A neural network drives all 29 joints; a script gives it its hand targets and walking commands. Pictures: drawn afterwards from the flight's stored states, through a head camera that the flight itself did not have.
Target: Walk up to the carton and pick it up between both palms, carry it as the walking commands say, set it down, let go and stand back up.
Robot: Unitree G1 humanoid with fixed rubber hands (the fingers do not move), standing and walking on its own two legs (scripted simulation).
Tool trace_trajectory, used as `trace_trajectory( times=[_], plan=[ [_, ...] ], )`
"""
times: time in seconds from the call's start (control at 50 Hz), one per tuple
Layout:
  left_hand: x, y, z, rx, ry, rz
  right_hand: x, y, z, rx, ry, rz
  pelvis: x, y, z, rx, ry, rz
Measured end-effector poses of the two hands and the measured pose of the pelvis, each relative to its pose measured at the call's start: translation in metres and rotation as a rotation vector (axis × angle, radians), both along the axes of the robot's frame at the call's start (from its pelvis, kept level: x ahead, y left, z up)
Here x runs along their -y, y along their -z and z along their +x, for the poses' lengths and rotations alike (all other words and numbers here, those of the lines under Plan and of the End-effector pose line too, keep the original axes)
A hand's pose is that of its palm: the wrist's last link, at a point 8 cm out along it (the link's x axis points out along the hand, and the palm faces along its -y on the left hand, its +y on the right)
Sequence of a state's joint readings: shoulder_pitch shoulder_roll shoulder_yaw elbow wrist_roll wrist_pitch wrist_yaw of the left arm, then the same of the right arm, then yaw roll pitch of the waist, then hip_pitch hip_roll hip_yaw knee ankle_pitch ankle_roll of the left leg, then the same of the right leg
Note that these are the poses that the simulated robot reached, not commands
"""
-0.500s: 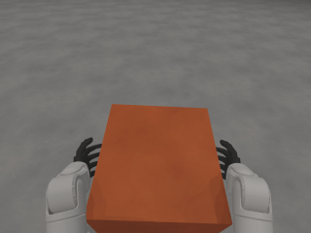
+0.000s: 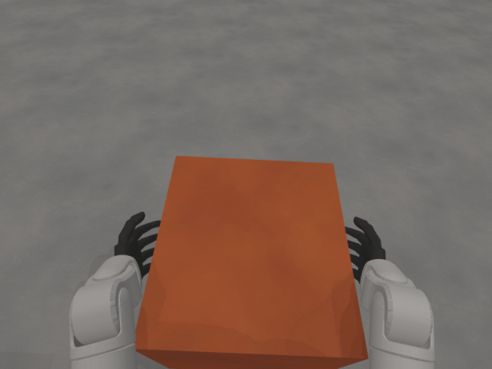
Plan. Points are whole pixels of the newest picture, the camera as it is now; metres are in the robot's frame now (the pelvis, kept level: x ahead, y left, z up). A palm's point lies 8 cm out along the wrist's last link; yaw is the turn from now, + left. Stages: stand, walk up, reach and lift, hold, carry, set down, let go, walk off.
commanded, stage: carry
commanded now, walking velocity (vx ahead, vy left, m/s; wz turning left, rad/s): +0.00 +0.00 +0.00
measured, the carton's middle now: (249, 268) +0.29 +0.00 +0.00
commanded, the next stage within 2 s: none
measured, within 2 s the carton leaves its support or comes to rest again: neither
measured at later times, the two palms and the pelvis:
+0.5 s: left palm (129, 266) +0.25 +0.18 +0.06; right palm (370, 271) +0.25 -0.17 +0.07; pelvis +0.00 +0.00 +0.00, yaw +0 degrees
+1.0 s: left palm (116, 266) +0.25 +0.20 +0.07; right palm (360, 277) +0.24 -0.16 +0.07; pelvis -0.01 +0.02 +0.00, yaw +0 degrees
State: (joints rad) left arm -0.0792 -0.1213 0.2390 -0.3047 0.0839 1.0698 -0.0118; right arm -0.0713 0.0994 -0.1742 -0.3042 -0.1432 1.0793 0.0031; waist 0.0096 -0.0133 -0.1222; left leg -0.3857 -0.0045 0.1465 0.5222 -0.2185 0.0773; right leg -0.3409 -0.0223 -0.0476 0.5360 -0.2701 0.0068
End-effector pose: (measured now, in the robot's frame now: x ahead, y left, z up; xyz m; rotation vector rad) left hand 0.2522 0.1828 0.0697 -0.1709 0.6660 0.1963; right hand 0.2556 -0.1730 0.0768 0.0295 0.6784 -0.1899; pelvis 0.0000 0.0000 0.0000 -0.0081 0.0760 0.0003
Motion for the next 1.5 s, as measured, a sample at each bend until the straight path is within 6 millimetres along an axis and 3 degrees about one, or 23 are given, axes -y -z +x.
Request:
trace_trajectory(
  times=[0.14, 0.32, 0.46, 0.74, 0.92, 1.14, 1.5],
  plan=[
    [0.003, -0.007, 0.007, 0.020, 0.015, 0.018, 0.003, -0.005, 0.005, 0.017, -0.006, -0.007, 0.002, 0.001, 0.008, 0.026, 0.001, 0.003],
    [0.003, -0.006, 0.008, -0.018, 0.024, 0.015, 0.003, -0.002, 0.002, -0.021, -0.001, -0.008, 0.000, 0.001, 0.003, 0.025, 0.004, -0.002],
    [0.000, 0.007, 0.001, -0.053, 0.020, 0.000, 0.000, 0.005, -0.003, -0.056, 0.001, -0.018, -0.002, 0.001, -0.001, 0.027, 0.003, -0.004],
    [-0.015, -0.009, -0.008, 0.013, 0.009, -0.003, -0.015, -0.009, -0.011, 0.009, 0.003, -0.007, -0.013, 0.000, -0.008, 0.041, 0.003, -0.017],
    [-0.019, -0.002, -0.010, -0.032, 0.021, 0.004, -0.019, -0.001, -0.016, -0.038, 0.004, -0.015, -0.017, -0.001, -0.012, 0.035, 0.008, -0.003],
    [-0.009, 0.003, -0.005, -0.044, 0.015, 0.003, -0.010, 0.008, -0.012, -0.050, 0.013, 0.002, -0.011, -0.001, -0.012, 0.015, 0.005, -0.003],
    [0.008, -0.007, -0.001, 0.000, 0.019, 0.015, 0.008, -0.005, -0.005, -0.008, -0.005, -0.017, 0.007, -0.001, -0.002, 0.032, 0.002, -0.002]
  ],
)
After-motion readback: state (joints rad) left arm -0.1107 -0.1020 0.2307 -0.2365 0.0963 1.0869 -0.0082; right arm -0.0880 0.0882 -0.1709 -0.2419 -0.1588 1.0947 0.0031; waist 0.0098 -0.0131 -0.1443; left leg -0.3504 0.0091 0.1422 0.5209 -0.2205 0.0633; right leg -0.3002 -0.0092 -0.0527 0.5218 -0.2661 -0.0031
